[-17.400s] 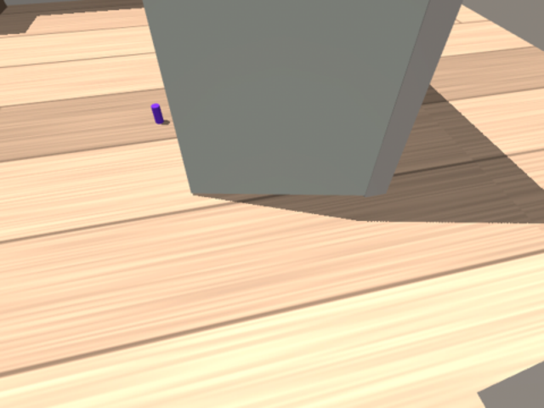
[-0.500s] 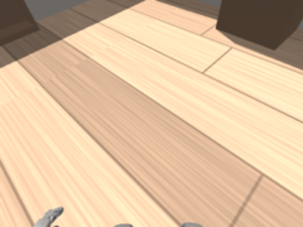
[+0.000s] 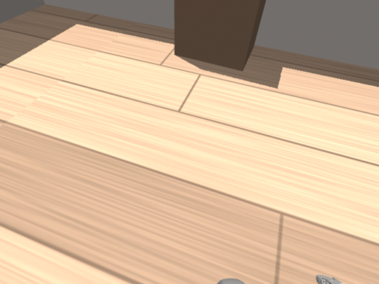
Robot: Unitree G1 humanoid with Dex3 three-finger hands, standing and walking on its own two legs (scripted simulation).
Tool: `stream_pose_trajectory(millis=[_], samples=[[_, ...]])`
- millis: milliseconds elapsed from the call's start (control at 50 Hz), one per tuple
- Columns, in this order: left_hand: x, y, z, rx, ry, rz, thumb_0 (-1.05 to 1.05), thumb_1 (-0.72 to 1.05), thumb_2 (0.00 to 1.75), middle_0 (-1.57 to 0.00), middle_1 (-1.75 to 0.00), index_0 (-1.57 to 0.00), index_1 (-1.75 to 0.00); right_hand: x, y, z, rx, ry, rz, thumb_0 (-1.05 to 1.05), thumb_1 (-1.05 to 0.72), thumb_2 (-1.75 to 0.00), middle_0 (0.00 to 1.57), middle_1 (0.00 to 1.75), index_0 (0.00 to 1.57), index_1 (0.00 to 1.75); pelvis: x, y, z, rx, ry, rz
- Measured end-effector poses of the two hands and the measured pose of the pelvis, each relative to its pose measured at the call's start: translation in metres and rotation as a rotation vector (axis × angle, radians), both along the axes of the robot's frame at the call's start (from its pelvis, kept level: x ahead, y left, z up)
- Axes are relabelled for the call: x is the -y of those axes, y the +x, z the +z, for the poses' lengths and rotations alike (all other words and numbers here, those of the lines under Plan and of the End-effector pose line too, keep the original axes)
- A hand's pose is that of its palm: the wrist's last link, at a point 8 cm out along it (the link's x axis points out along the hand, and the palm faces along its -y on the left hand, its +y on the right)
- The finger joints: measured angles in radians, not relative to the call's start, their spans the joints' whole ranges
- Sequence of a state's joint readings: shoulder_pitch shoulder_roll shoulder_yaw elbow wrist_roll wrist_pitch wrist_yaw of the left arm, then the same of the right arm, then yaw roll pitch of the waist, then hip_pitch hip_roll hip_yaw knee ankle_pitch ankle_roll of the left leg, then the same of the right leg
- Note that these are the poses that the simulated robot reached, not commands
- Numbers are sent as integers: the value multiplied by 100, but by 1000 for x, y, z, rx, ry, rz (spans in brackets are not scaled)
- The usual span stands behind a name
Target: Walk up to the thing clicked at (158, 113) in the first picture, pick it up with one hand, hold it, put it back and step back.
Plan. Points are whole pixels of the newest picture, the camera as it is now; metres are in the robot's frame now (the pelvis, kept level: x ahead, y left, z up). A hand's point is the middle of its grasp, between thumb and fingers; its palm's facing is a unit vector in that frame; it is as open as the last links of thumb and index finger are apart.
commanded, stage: walk up
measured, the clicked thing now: out of the picture -0.12 -1.41 -0.72
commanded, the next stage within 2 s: none
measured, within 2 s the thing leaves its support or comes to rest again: neither
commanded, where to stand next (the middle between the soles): +0.15 -0.02 m, yaw -110 degrees
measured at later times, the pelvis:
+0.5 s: pelvis +0.13 +0.08 -0.03, yaw -27 degrees
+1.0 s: pelvis +0.15 +0.12 -0.03, yaw -57 degrees
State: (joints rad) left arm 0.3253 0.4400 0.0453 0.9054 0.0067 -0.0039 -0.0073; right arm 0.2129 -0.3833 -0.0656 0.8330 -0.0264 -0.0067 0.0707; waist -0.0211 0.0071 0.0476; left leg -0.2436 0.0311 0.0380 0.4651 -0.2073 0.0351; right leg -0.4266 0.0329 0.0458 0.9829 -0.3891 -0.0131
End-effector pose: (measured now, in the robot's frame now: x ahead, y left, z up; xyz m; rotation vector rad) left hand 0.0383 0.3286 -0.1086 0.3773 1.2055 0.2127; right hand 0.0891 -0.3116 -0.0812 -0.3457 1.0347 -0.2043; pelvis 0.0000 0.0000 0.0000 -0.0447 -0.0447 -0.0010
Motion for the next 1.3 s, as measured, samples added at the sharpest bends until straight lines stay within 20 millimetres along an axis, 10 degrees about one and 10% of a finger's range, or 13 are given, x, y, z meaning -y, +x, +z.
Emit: stream_pose_trajectory(millis=[240, 380, 560, 740, 880, 1040, 1160, 1300], samples=[[-20, 180, 10, -3, 34, -275, 1, 90, 89, -20, -30, -20, -30, -37, -39, -30, -104, 43, -295, 1, -90, -90, 20, 30, 20, 30, -45, 72, -8, -2, 46, -222], [18, 277, -6, 105, 15, -424, 1, 90, 89, -20, -30, -20, -30, -64, -16, -73, -125, 121, -403, 1, -90, -90, 20, 30, 20, 30, -55, 106, -31, 0, -6, -329], [36, 350, -16, 126, -71, -599, 1, 90, 89, -21, -30, -20, -30, -83, 32, -41, 60, 30, -482, 1, -90, -90, 21, 30, 20, 30, -98, 142, -30, -5, 34, -537], [47, 433, -1, 142, -107, -827, 1, 90, 89, -21, -30, -20, -30, -130, -57, -5, -40, -123, -732, 0, -90, -90, 21, 30, 20, 30, -131, 160, -16, -13, 34, -729], [76, 458, 5, 106, -94, -967, 1, 90, 89, -20, -30, -20, -30, -163, -156, 4, -168, -159, -905, 0, -90, -90, 21, 30, 20, 30, -132, 161, -18, -12, 61, -881], [163, 446, 4, 125, -72, -1181, 1, 90, 89, -20, -30, -20, -30, -198, -245, -35, -231, -72, -1098, 0, -90, -90, 20, 30, 20, 30, -112, 141, -35, -9, 26, -1004], [191, 426, 11, 97, -90, -1247, 0, 90, 89, -21, -30, -20, -30, -212, -226, -42, -125, 19, -1159, 1, -90, -90, 20, 30, 20, 30, -99, 141, -23, 15, 48, -1140], [221, 446, -8, 93, -97, -1317, 1, 90, 89, -21, -30, -20, -30, -225, -202, -41, -37, -7, -1240, 1, -90, -90, 21, 30, 20, 30, -90, 161, -32, 9, 24, -1247]])
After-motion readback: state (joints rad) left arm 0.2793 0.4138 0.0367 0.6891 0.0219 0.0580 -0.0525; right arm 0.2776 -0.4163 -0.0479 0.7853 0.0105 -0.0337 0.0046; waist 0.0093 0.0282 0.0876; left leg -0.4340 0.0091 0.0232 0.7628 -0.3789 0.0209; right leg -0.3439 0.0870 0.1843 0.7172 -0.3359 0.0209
